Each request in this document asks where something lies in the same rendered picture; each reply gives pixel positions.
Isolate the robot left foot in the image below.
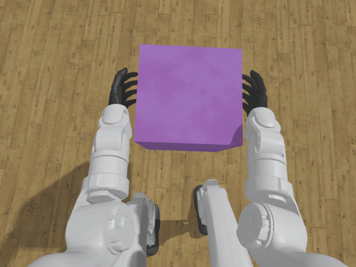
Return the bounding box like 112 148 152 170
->
146 204 160 256

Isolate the robot left upper arm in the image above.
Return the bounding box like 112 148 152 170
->
27 200 136 267

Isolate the carton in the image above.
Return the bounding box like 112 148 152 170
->
133 44 243 152

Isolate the left robot hand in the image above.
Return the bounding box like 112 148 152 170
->
108 67 138 109

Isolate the robot left thigh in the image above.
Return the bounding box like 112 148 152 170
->
113 197 155 267

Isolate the right robot hand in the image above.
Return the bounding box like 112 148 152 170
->
242 70 268 117

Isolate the right robot forearm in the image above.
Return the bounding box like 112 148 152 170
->
244 107 308 239

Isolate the robot right upper arm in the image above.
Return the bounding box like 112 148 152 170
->
236 201 348 267

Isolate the left robot forearm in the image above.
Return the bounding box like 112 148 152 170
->
65 104 132 239

